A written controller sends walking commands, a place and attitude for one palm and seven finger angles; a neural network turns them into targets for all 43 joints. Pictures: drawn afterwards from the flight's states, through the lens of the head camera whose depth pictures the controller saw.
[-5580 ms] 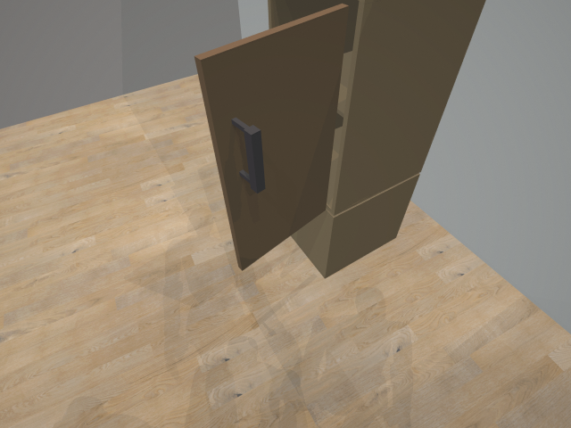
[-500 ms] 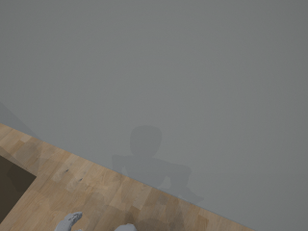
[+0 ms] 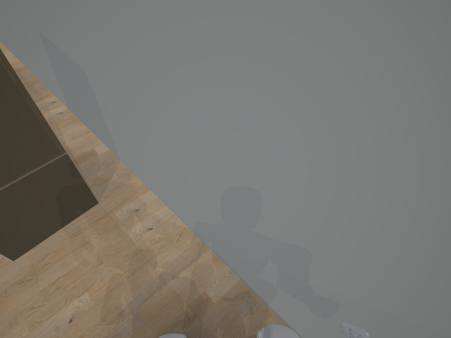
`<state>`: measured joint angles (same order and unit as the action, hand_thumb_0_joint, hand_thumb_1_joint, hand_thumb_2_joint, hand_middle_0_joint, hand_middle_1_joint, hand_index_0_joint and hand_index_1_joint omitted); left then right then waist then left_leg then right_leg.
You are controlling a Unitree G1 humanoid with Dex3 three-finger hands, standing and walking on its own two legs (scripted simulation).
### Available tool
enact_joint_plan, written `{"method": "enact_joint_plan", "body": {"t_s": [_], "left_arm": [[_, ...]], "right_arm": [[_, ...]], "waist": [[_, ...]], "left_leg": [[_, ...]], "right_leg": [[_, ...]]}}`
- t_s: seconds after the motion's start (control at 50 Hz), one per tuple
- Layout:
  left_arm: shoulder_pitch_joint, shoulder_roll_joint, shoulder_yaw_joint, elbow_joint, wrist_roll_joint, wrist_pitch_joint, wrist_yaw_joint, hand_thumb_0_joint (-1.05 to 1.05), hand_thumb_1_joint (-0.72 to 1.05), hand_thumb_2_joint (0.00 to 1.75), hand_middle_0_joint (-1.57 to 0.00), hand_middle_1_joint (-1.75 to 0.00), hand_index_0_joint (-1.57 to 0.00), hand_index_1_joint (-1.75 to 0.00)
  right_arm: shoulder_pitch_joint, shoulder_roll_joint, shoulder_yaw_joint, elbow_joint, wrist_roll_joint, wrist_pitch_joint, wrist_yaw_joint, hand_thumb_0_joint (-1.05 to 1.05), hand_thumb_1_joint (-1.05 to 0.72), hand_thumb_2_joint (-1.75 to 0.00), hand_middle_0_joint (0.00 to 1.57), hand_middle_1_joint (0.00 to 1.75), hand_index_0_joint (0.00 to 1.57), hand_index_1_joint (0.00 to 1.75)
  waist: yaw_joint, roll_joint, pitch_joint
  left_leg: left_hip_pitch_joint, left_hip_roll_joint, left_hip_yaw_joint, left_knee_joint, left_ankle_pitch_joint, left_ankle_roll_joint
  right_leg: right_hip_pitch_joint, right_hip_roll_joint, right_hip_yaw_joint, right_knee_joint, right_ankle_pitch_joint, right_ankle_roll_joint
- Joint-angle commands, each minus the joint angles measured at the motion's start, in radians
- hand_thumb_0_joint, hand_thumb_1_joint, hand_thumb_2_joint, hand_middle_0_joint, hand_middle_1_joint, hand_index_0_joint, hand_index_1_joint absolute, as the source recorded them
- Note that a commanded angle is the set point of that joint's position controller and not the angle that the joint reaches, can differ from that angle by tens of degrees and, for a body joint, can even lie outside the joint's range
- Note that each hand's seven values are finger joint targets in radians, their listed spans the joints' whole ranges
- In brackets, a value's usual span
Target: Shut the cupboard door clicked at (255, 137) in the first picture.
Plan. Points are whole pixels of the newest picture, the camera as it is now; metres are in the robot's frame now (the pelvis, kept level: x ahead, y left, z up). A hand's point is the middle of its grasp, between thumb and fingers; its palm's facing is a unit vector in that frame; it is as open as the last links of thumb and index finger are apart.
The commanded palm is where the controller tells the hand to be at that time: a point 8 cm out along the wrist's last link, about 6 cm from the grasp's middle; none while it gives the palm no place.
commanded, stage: turn to face it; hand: left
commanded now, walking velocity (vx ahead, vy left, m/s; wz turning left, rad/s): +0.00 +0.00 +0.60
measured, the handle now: out of the picture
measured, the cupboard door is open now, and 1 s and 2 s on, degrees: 100 100 100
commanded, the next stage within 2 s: take the last steps up to it in 1.46 s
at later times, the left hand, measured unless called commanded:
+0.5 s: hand out of the picture +0.02 +0.14 -0.15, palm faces +0.30 -0.92 -0.25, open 7.3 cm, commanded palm none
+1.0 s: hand out of the picture -0.02 +0.21 -0.15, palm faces +0.56 -0.79 -0.25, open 7.3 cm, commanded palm none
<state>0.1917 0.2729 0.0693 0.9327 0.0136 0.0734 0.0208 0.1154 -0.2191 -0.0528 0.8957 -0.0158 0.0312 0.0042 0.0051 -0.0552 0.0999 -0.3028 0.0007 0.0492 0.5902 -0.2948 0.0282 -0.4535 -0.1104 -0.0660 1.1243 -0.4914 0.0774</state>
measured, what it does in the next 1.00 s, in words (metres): steps on the spot, turning left: right foot, then left foot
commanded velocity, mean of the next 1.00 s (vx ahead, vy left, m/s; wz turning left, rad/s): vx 0.00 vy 0.00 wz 0.60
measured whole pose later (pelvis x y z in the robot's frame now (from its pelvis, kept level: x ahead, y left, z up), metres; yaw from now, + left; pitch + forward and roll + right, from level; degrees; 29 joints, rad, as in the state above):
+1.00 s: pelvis +0.01 -0.03 +0.01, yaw +34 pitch +1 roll -1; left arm 0.12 0.25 0.06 0.89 0.01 0.06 0.01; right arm 0.18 -0.20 -0.05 0.94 -0.02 0.04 0.00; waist -0.02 0.00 0.09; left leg -0.27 -0.03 -0.06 0.48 -0.23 0.03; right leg -0.44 -0.07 0.00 0.92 -0.42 0.09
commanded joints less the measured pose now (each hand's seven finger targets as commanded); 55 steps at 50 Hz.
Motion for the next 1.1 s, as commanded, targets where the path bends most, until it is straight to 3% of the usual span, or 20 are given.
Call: {"method": "enact_joint_plan", "body": {"t_s": [0.0,0.12,0.2,0.22,0.24,0.26,0.28,0.3,0.36,0.52,0.6,0.62,0.64,0.66,0.72,0.78,0.94,1.04,1.06,1.08], "left_arm": [[-0.028,0.055,0.015,-0.097,0.004,-0.039,-0.012,0.00,0.90,0.90,-0.20,-0.30,-0.20,-0.30],[-0.049,0.037,0.011,-0.119,0.001,-0.046,-0.009,0.00,0.90,0.90,-0.20,-0.30,-0.20,-0.30],[0.065,0.060,0.020,-0.095,-0.003,-0.066,-0.002,0.00,0.90,0.90,-0.20,-0.30,-0.20,-0.30],[0.106,0.114,0.033,-0.091,0.006,-0.077,0.006,0.00,0.90,0.90,-0.20,-0.30,-0.20,-0.30],[0.114,0.208,0.050,-0.094,0.021,-0.083,0.014,0.00,0.90,0.90,-0.20,-0.30,-0.20,-0.30],[0.095,0.209,0.037,-0.103,0.012,-0.080,0.018,0.00,0.90,0.90,-0.20,-0.30,-0.20,-0.30],[0.025,0.147,0.024,-0.117,0.010,-0.082,0.018,0.00,0.90,0.90,-0.20,-0.30,-0.20,-0.30],[-0.027,0.118,0.022,-0.130,0.007,-0.080,0.021,0.00,0.90,0.90,-0.20,-0.30,-0.20,-0.30],[-0.025,0.072,0.003,-0.130,0.002,-0.087,0.013,0.00,0.90,0.90,-0.20,-0.30,-0.20,-0.30],[0.105,0.131,0.034,-0.081,0.018,-0.085,0.016,0.00,0.90,0.90,-0.20,-0.30,-0.20,-0.30],[0.070,0.147,0.040,-0.074,0.008,-0.079,0.003,0.00,0.90,0.90,-0.20,-0.30,-0.20,-0.30],[0.055,0.124,0.037,-0.092,-0.002,-0.074,-0.001,0.00,0.90,0.90,-0.20,-0.30,-0.20,-0.30],[0.020,0.046,0.017,-0.135,-0.009,-0.069,-0.009,0.00,0.90,0.90,-0.20,-0.30,-0.20,-0.30],[-0.063,0.051,0.007,-0.160,0.002,-0.055,0.000,0.00,0.90,0.90,-0.20,-0.30,-0.20,-0.30],[-0.085,0.056,0.017,-0.120,0.003,-0.045,-0.002,0.00,0.90,0.90,-0.20,-0.30,-0.20,-0.30],[-0.027,0.051,0.018,-0.085,0.005,-0.039,-0.010,0.00,0.90,0.90,-0.20,-0.30,-0.20,-0.30],[-0.091,0.037,0.010,-0.120,0.000,-0.042,-0.006,0.00,0.90,0.90,-0.20,-0.30,-0.20,-0.30],[-0.010,0.044,0.013,-0.112,-0.009,-0.063,0.001,0.00,0.90,0.90,-0.20,-0.30,-0.20,-0.30],[0.026,0.065,0.020,-0.103,-0.009,-0.073,0.005,0.00,0.90,0.90,-0.20,-0.30,-0.20,-0.30],[0.066,0.138,0.036,-0.096,0.005,-0.083,0.014,0.00,0.90,0.90,-0.20,-0.30,-0.20,-0.30]], "right_arm": [[0.050,-0.210,-0.050,-0.040,-0.007,-0.014,-0.018,0.00,-0.90,-0.90,0.20,0.30,0.20,0.30],[0.057,-0.221,-0.065,-0.038,-0.013,-0.003,-0.009,0.00,-0.90,-0.90,0.20,0.30,0.20,0.30],[-0.002,-0.206,-0.070,-0.059,-0.002,0.005,-0.006,0.00,-0.90,-0.90,0.20,0.30,0.20,0.30],[0.003,-0.155,-0.066,-0.070,0.007,0.006,-0.002,0.00,-0.90,-0.90,0.20,0.30,0.20,0.30],[0.008,-0.086,-0.055,-0.091,0.010,0.006,0.002,0.00,-0.90,-0.90,0.20,0.30,0.20,0.30],[-0.005,-0.134,-0.062,-0.090,0.003,0.011,0.006,0.00,-0.90,-0.90,0.20,0.30,0.20,0.30],[0.019,-0.132,-0.064,-0.069,-0.003,0.017,0.012,0.00,-0.90,-0.90,0.20,0.30,0.20,0.30],[0.037,-0.117,-0.070,-0.049,-0.001,0.029,0.015,0.00,-0.90,-0.90,0.20,0.30,0.20,0.30],[0.043,-0.095,-0.055,-0.022,-0.001,0.037,0.027,0.00,-0.90,-0.90,0.20,0.30,0.20,0.30],[-0.059,-0.051,-0.027,-0.046,0.008,0.020,0.028,0.00,-0.90,-0.90,0.20,0.30,0.20,0.30],[0.039,-0.087,-0.033,-0.029,0.006,0.005,0.026,0.00,-0.90,-0.90,0.20,0.30,0.20,0.30],[0.115,-0.153,-0.050,-0.013,0.000,-0.004,0.022,0.00,-0.90,-0.90,0.20,0.30,0.20,0.30],[0.194,-0.276,-0.081,-0.002,-0.008,-0.011,0.013,0.00,-0.90,-0.90,0.20,0.30,0.20,0.30],[0.254,-0.306,-0.086,0.028,-0.003,-0.002,0.001,0.00,-0.90,-0.90,0.20,0.30,0.20,0.30],[0.115,-0.225,-0.063,-0.012,-0.009,-0.010,-0.020,0.00,-0.90,-0.90,0.20,0.30,0.20,0.30],[0.070,-0.197,-0.047,-0.021,-0.006,-0.019,-0.022,0.00,-0.90,-0.90,0.20,0.30,0.20,0.30],[0.098,-0.204,-0.059,-0.013,-0.013,-0.008,-0.013,0.00,-0.90,-0.90,0.20,0.30,0.20,0.30],[0.052,-0.198,-0.069,-0.031,-0.006,0.000,-0.012,0.00,-0.90,-0.90,0.20,0.30,0.20,0.30],[0.047,-0.179,-0.067,-0.036,0.002,0.000,-0.011,0.00,-0.90,-0.90,0.20,0.30,0.20,0.30],[0.056,-0.127,-0.063,-0.045,0.013,-0.001,-0.004,0.00,-0.90,-0.90,0.20,0.30,0.20,0.30]], "waist": [[-0.019,0.193,-0.118],[-0.031,0.233,-0.131],[0.031,0.175,-0.151],[0.050,0.026,-0.170],[0.062,-0.266,-0.156],[0.055,-0.227,-0.139],[0.011,-0.146,-0.102],[-0.016,-0.182,-0.100],[-0.029,-0.170,-0.076],[0.047,-0.147,-0.126],[-0.013,-0.103,-0.161],[-0.060,0.042,-0.208],[-0.107,0.367,-0.231],[-0.130,0.297,-0.244],[-0.068,0.245,-0.153],[-0.021,0.182,-0.128],[-0.038,0.200,-0.122],[0.004,0.223,-0.174],[0.026,0.163,-0.194],[0.043,-0.025,-0.216]], "left_leg": [[0.128,0.233,-0.256,-0.253,0.362,0.119],[0.088,0.209,-0.326,-0.238,0.270,0.124],[-0.061,0.147,-0.338,-0.131,0.232,0.071],[-0.192,0.066,-0.276,-0.009,0.058,0.015],[-0.339,-0.092,-0.082,0.272,-0.267,-0.072],[-0.305,-0.040,-0.120,0.497,-0.331,-0.061],[-0.293,-0.012,-0.145,0.598,-0.240,-0.060],[-0.289,0.004,-0.123,0.642,-0.196,-0.070],[-0.281,0.022,-0.064,0.640,-0.086,-0.098],[-0.172,0.028,0.047,0.204,-0.178,-0.094],[0.075,0.004,0.068,-0.091,0.034,-0.063],[0.253,0.090,-0.038,-0.172,0.225,-0.022],[0.390,0.380,-0.440,-0.210,0.620,0.127],[0.370,0.447,-0.462,-0.194,0.783,0.216],[0.193,0.314,-0.343,-0.227,0.520,0.164],[0.175,0.235,-0.264,-0.243,0.496,0.120],[0.126,0.214,-0.350,-0.244,0.360,0.135],[0.048,0.155,-0.394,-0.139,0.439,0.096],[-0.017,0.118,-0.380,-0.091,0.363,0.057],[-0.193,0.028,-0.279,0.052,0.098,-0.008]], "right_leg": [[-0.076,0.009,0.061,-0.042,0.083,0.007],[0.042,0.066,0.036,-0.304,0.064,0.000],[0.317,0.090,0.019,-0.640,0.243,-0.013],[0.453,-0.040,0.145,-0.795,0.222,-0.042],[0.482,-0.325,0.440,-0.880,0.263,-0.154],[0.332,-0.403,0.440,-0.880,0.321,-0.222],[0.270,-0.330,0.334,-0.871,0.306,-0.222],[0.262,-0.281,0.282,-0.856,0.337,-0.198],[0.283,-0.187,0.064,-0.801,0.556,-0.156],[0.442,-0.267,-0.010,-0.686,0.794,-0.193],[0.325,-0.243,-0.093,-0.532,0.715,-0.114],[0.180,-0.199,-0.134,-0.373,0.552,-0.062],[-0.117,-0.037,-0.143,-0.125,-0.102,0.018],[-0.163,-0.018,-0.006,-0.002,-0.201,0.003],[-0.147,-0.028,0.073,0.065,-0.010,0.000],[-0.116,0.000,0.066,0.035,0.100,0.008],[-0.003,0.055,0.057,-0.240,0.070,0.008],[0.247,0.106,0.035,-0.580,0.191,-0.010],[0.372,0.078,0.053,-0.726,0.292,-0.017],[0.538,-0.112,0.221,-0.822,0.319,-0.063]]}}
